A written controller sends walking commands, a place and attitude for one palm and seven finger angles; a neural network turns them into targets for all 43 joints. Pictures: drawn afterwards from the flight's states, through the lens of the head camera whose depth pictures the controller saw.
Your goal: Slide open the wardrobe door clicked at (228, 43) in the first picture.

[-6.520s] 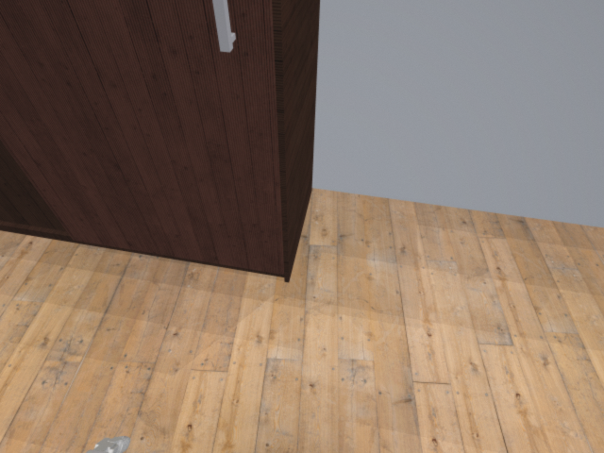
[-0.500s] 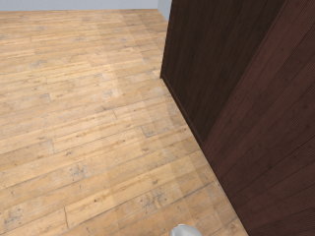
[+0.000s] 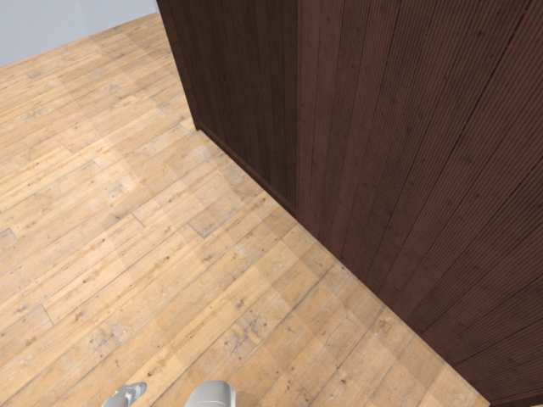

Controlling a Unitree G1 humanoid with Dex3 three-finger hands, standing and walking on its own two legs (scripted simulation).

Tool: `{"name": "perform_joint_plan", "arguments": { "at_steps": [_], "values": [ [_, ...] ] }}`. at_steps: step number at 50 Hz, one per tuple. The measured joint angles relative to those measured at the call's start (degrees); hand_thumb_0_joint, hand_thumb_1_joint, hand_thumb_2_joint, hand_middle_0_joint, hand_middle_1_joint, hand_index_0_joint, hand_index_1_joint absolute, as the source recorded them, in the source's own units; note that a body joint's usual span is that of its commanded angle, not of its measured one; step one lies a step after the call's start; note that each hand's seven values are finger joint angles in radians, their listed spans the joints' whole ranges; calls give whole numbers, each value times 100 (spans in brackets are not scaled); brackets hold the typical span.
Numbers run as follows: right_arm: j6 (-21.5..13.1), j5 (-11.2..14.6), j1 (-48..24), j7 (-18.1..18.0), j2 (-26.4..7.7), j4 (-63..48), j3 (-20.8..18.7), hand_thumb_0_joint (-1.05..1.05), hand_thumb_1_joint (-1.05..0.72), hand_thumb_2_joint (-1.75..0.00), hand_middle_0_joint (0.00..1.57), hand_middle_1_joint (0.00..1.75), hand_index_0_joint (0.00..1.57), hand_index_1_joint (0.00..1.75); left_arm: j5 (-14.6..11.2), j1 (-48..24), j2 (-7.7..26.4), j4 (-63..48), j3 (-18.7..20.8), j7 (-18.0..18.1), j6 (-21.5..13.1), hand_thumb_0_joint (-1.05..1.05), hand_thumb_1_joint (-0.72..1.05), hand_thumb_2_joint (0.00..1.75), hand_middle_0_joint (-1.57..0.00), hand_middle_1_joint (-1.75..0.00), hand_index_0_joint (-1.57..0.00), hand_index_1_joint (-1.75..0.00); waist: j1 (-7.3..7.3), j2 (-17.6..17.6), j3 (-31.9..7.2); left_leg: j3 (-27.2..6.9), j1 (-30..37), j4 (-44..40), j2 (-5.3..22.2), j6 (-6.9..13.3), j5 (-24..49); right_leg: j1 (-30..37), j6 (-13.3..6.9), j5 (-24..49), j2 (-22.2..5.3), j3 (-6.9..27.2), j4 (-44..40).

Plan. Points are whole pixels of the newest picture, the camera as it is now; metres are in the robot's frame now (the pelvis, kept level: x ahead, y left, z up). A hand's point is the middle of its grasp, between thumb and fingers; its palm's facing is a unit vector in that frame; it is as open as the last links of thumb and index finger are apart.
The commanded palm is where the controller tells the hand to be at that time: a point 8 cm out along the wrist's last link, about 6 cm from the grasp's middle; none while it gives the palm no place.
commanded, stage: turn to face it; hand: right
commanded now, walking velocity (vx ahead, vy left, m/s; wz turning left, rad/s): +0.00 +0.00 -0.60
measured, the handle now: out of the picture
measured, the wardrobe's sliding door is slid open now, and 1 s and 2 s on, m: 0.00 0.00 0.00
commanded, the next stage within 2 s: take the last steps up to it in 1.42 s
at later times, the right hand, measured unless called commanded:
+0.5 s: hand out of the picture +0.03 -0.16 -0.13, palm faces +0.27 +0.91 -0.30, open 7.4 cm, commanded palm none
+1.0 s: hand out of the picture -0.19 -0.18 -0.18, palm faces +0.61 +0.76 -0.24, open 7.4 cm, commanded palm none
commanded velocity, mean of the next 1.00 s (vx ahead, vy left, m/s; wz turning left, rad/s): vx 0.00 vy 0.00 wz -0.57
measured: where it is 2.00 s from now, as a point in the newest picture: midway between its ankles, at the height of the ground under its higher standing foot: outside the picture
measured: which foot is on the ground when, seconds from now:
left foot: up 0.00-0.36, down 0.38-0.86, up 0.88-1.00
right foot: down 0.00-0.38, up 0.40-0.84, down 0.86-1.00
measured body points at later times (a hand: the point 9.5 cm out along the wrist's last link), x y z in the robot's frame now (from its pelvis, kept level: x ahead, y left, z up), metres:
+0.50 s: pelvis -0.03 +0.07 +0.00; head -0.01 +0.10 +0.45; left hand +0.07 +0.31 -0.16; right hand +0.02 -0.20 -0.11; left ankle +0.01 +0.17 -0.74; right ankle -0.03 -0.07 -0.67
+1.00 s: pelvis -0.10 +0.03 +0.00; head -0.09 -0.02 +0.44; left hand +0.15 +0.17 -0.11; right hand -0.23 -0.22 -0.16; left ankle -0.01 +0.17 -0.66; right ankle -0.14 -0.05 -0.74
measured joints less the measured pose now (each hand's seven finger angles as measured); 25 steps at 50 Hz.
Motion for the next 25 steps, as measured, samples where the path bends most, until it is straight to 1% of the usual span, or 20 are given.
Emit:
{"name": "perform_joint_plan", "arguments": {
  "at_steps": [3, 7, 11, 14, 17, 19, 20, 21, 22, 23, 25],
  "values": [
    [-33, -2, -116, -12, 5, -85, 2, 1, -90, -90, 20, 30, 20, 30, -2, 121, -63, 44, -15, -2, 10, 0, 91, 90, -20, -30, -20, -29, 37, -36, -72, -151, -16, -169, -52, -56, 192, 69, -30, 175, 108, 153, -245],
    [-35, 12, -283, -44, 38, -150, 20, 1, -90, -90, 20, 30, 20, 30, 11, 301, -147, 102, -7, -17, 25, 0, 91, 90, -20, -30, -20, -29, 139, -78, -144, -258, 139, -626, -150, -91, 95, 65, -30, 297, 235, 384, -345],
    [-31, 41, -465, -69, 125, -229, 63, 1, -90, -90, 20, 30, 20, 30, 32, 459, -170, 170, 28, -24, 62, 0, 91, 90, -20, -30, -20, -30, 257, -164, -154, -300, 363, -1201, -302, -65, -160, -19, 21, 373, 328, 641, -307],
    [-47, 68, -576, -82, 221, -311, 108, 1, -90, -90, 20, 30, 20, 30, 45, 552, -138, 219, 66, -25, 115, 0, 91, 90, -20, -30, -20, -30, 336, -257, -141, -320, 560, -1678, -443, 1, -253, -128, 99, 426, 384, 842, -238],
    [-100, 96, -601, -86, 324, -397, 162, 0, -90, -90, 20, 30, 20, 30, 53, 613, -68, 262, 123, -31, 183, 0, 91, 90, -20, -30, -20, -30, 378, -369, -143, -310, 900, -2433, -585, 90, -150, -274, 215, 468, 440, 1043, -131],
    [-165, 105, -529, -86, 361, -463, 195, 0, -90, -90, 20, 30, 20, 30, 33, 668, -26, 265, 171, -40, 228, 0, 91, 90, -20, -30, -20, -30, 360, -394, -191, -270, 1306, -3318, -615, 175, 210, -426, 321, 447, 523, 1150, 40],
    [-211, 79, -492, -99, 397, -462, 202, 0, -90, -90, 20, 30, 20, 30, 9, 660, 9, 283, 206, -43, 252, 0, 91, 90, -20, -30, -20, -30, 331, -447, -177, -221, 1378, -3523, -641, 296, 530, -553, 380, 149, 519, 1171, 308],
    [-221, 56, -449, -109, 442, -450, 230, 0, -90, -90, 20, 30, 20, 30, 7, 642, 51, 311, 243, -40, 281, 0, 91, 90, -20, -30, -20, -29, 325, -510, -148, -138, 1387, -3487, -650, 428, 598, -712, 449, -397, 503, 1121, 769],
    [-205, 43, -388, -114, 477, -439, 270, 0, -90, -90, 20, 30, 20, 30, 21, 645, 92, 319, 275, -46, 312, 1, 91, 90, -20, -30, -20, -29, 332, -537, -143, -48, 1419, -3473, -610, 527, 583, -908, 495, -784, 509, 1015, 1360],
    [-192, 40, -315, -116, 509, -416, 290, 0, -90, -90, 21, 30, 20, 30, 38, 656, 133, 322, 300, -59, 339, 1, 91, 90, -20, -30, -20, -29, 332, -540, -156, 34, 1477, -3520, -553, 586, 569, -1090, 536, -964, 495, 886, 1952],
    [-175, 46, -167, -120, 548, -351, 302, 0, -90, -90, 21, 30, 20, 30, 61, 661, 211, 334, 336, -95, 374, 1, 91, 90, -20, -30, -20, -29, 311, -516, -179, 154, 1609, -3688, -445, 621, 611, -1342, 626, -953, 374, 638, 2963]
  ]
}}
